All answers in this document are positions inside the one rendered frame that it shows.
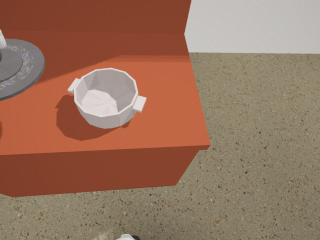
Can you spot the pot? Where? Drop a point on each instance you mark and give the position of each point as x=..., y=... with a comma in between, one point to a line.
x=107, y=98

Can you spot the lid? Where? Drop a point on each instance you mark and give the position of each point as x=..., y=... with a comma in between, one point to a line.
x=21, y=66

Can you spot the table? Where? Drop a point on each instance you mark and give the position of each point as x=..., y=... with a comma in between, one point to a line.
x=47, y=147

